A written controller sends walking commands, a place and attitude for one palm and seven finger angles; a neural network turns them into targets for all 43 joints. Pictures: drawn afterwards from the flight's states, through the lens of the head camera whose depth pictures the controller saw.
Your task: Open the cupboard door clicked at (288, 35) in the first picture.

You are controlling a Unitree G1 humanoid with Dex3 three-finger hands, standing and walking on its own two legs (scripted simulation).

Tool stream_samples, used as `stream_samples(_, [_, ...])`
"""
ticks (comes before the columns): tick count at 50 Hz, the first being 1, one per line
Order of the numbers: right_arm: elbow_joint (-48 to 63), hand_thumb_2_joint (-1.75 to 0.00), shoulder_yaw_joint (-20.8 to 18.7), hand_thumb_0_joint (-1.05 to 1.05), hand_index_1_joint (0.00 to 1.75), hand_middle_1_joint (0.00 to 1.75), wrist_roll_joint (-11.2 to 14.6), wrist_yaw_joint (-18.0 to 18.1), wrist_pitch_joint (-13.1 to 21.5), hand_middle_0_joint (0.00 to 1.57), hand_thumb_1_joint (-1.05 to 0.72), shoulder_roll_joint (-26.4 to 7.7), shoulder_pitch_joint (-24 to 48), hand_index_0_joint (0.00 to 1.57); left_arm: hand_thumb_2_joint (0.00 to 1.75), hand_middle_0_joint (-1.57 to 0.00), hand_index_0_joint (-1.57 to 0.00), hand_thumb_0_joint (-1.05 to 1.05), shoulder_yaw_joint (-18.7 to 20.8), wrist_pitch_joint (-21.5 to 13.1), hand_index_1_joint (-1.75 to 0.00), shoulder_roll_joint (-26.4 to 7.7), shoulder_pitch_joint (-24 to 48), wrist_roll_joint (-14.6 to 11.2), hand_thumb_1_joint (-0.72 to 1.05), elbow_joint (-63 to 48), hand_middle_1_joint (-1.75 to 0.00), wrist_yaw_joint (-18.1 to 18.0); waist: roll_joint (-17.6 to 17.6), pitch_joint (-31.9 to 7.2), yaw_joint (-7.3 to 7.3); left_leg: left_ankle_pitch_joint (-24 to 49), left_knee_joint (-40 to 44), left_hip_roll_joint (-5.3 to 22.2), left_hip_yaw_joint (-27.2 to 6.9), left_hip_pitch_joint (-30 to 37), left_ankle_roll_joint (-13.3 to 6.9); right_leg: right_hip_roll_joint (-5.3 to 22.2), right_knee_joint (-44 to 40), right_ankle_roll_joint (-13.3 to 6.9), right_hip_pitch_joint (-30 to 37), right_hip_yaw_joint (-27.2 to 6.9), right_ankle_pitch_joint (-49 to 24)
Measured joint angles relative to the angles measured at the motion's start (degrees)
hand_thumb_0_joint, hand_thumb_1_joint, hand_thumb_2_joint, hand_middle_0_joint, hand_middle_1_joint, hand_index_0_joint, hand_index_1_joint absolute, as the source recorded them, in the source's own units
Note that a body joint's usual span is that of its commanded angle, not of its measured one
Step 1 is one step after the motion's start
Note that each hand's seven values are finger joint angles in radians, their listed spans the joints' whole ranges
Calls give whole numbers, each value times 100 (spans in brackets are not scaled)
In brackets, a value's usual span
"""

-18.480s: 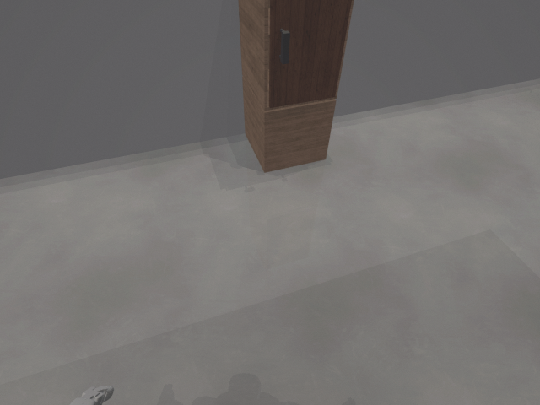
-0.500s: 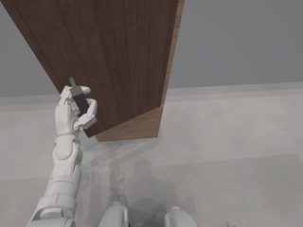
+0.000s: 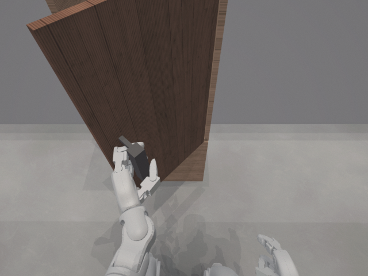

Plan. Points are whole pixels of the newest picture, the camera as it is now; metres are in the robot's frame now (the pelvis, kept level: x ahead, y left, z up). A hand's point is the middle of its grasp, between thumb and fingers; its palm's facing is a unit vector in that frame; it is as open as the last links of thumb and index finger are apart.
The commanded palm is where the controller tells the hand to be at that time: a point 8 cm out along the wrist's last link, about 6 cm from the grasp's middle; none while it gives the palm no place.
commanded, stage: open thumb and fingers to let go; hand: left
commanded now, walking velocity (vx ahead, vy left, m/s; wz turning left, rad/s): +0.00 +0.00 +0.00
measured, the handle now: (134, 158) +0.37 +0.12 +0.03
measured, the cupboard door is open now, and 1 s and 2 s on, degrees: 47 46 50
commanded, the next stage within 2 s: slide the hand sideways off the handle in 0.82 s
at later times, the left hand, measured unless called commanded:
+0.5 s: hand (151, 177) +0.32 +0.08 +0.03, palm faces +0.38 -0.93 +0.00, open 12.3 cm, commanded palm +0.27 +0.13 +0.02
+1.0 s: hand (148, 184) +0.31 +0.09 +0.02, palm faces +0.20 -0.98 -0.04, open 15.8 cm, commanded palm +0.28 +0.12 +0.02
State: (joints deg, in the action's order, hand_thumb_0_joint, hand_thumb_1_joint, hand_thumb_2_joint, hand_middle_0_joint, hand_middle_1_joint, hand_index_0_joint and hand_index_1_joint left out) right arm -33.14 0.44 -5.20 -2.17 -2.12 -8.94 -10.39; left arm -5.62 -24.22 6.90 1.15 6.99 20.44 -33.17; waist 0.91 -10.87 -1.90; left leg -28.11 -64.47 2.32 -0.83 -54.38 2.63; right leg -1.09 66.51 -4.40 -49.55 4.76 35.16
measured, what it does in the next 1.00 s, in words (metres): shifts its weight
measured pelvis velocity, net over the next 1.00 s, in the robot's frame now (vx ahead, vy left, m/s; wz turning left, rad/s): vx -0.03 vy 0.04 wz -0.01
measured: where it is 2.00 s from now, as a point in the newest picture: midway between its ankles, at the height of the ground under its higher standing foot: outside the picture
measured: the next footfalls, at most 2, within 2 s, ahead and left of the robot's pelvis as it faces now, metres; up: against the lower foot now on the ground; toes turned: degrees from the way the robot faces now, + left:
none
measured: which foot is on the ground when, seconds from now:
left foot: down 0.00-1.00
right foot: down 0.00-1.00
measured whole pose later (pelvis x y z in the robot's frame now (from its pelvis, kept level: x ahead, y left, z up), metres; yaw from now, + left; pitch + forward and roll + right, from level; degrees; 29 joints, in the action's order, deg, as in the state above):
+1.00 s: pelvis -0.03 +0.04 -0.01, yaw +0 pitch +18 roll -2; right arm -34.5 0.1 -5.0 -2.6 -0.3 -9.4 -10.5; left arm -10.4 -25.3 4.9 8.0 8.3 26.2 -30.0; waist 2.1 -10.0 -1.6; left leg -27.0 -68.5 1.0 -0.6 -59.2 -0.6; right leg 0.2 68.5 -1.5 -53.1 4.4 33.0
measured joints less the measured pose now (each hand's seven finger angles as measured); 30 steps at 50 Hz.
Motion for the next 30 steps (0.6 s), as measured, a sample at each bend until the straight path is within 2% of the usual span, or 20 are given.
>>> stream_samples(3, [-144, -90, -73, 1, 30, 30, -24, 31, 112, 20, -91, -100, 19, 20, 73, -28, -27, 2, -27, -68, -129, 28, 155, -23, 59, 83, -126, -118, 42, 39, 31, 30, -43, -38, -70, -120, 16, 32, 71, -33, -100, 72, 22])
stream_samples(7, [-253, -90, -167, 1, 30, 30, -28, 73, 145, 20, -91, -190, -3, 20, 76, -30, -30, 1, 2, -68, -130, -2, 303, -52, 60, 163, -128, -70, 58, 47, 64, 73, -49, -67, -82, -220, 30, 61, 142, -60, -219, 87, 25])
stream_samples(11, [-296, -90, -221, 1, 30, 30, 3, 104, 142, 20, -91, -242, -66, 20, 73, -32, -32, 1, 43, -39, -130, -60, 356, -169, 52, 215, -128, 30, 77, 53, 67, 115, 4, -83, -69, -198, 22, 75, 128, -64, -218, 73, 3])
stream_samples(16, [-322, -90, -234, 1, 30, 30, 35, 113, 152, 20, -91, -256, -140, 20, 64, -31, -33, 1, 82, -48, -128, -73, 380, -281, 30, 317, -125, 118, 71, 38, 44, 154, 67, -90, -52, -138, -9, 76, 70, -51, -169, 48, -42])
stream_samples(24, [-288, -90, -233, 1, 30, 30, 17, 73, 188, 20, -91, -229, -156, 20, 44, -30, -31, 0, 46, -177, -123, -20, 393, -184, -17, 435, -121, 52, 77, 3, 23, 129, -27, -77, -40, -192, -14, 66, 84, 8, -195, 27, -77])
stream_samples(30, [-257, -90, -194, 1, 30, 30, 5, 55, 205, 20, -91, -167, -109, 20, 34, -28, -29, 0, -44, -208, -112, -1, 339, -101, -39, 431, -111, -29, 83, 7, 61, 109, -118, -84, -12, -230, -89, 77, 98, 89, -201, -2, -109])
